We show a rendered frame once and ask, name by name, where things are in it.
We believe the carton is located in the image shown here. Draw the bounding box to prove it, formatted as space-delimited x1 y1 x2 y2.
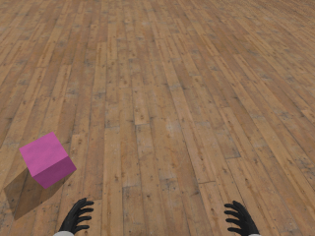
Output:
19 131 77 189

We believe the robot left hand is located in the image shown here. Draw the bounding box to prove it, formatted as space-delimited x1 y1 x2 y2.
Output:
58 198 94 235

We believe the robot right hand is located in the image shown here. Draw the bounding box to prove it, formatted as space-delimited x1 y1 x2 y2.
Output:
224 201 260 236

